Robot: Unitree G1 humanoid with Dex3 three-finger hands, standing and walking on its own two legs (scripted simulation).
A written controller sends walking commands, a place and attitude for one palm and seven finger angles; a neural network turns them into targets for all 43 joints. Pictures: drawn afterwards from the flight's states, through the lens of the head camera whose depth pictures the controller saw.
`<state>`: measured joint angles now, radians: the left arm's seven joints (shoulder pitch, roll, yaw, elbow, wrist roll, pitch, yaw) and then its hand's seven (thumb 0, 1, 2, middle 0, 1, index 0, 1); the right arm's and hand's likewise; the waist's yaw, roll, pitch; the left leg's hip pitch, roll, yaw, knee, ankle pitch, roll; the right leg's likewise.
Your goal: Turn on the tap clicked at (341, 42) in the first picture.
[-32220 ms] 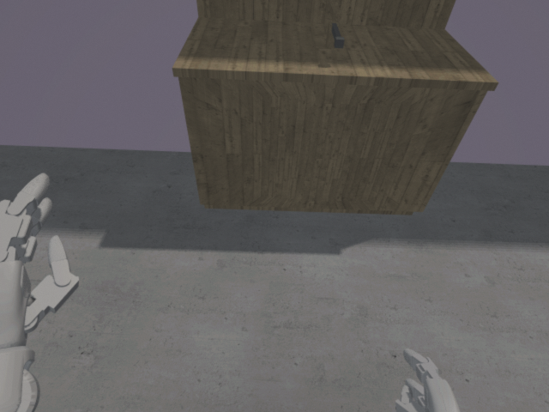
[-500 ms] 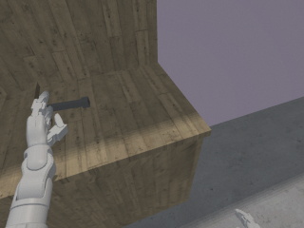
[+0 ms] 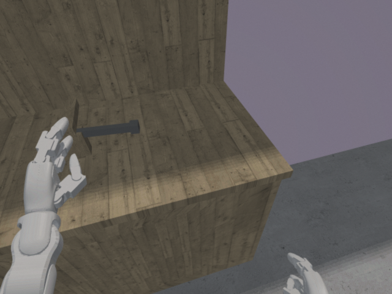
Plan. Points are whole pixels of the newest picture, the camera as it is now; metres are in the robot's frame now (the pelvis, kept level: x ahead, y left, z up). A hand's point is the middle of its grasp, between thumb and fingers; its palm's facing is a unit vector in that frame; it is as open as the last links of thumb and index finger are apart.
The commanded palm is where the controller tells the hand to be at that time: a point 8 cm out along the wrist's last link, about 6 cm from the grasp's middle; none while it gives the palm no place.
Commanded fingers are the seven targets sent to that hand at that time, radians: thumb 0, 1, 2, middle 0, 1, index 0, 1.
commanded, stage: draw the hand back beside the body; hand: left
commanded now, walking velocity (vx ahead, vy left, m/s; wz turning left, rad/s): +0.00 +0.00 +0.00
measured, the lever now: (134, 126) +0.52 +0.24 +0.06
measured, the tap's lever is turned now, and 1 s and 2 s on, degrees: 82 82 82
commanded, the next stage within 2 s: step back with the hand held close in 0.56 s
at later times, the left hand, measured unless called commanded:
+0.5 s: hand (61, 205) +0.20 +0.24 +0.15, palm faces +0.43 -0.84 -0.32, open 7.4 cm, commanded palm +0.16 +0.28 +0.16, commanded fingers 0.00 0.90 0.90 -0.20 -0.30 -0.20 -0.30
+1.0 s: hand (74, 216) +0.19 +0.22 +0.14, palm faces +0.31 -0.85 -0.44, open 7.4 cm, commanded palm +0.14 +0.27 +0.17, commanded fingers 0.00 0.90 0.90 -0.20 -0.30 -0.20 -0.30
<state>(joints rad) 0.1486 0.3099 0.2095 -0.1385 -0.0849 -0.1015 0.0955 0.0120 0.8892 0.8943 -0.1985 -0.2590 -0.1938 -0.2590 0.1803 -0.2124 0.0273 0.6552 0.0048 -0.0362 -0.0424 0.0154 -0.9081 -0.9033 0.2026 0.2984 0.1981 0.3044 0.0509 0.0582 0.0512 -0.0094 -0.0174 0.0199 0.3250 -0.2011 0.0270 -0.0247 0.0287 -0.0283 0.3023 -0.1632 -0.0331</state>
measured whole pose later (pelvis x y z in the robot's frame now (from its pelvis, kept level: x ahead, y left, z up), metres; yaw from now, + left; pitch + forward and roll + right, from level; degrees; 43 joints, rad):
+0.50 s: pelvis +0.00 +0.00 +0.00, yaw +1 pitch -6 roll +0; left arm 0.37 0.31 0.25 -0.33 -0.07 -0.11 0.11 0.01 0.89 0.89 -0.21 -0.30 -0.21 -0.30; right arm 0.16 -0.22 0.01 0.65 0.00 -0.08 -0.05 0.02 -0.91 -0.90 0.20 0.30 0.20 0.30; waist 0.07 0.07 0.05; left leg -0.03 -0.02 0.00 0.37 -0.22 0.02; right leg -0.04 0.03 -0.05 0.34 -0.19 -0.04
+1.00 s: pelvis -0.02 +0.00 -0.01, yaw -1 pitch -1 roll +0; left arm 0.49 0.35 0.28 -0.41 -0.06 -0.15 0.11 0.01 0.89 0.89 -0.21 -0.30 -0.21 -0.30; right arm 0.18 -0.25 -0.02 0.57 0.01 -0.01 -0.06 0.02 -0.91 -0.90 0.20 0.30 0.20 0.30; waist 0.01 0.06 0.05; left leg -0.21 -0.01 0.03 0.44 -0.21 0.02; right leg -0.22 0.03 -0.03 0.41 -0.17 -0.03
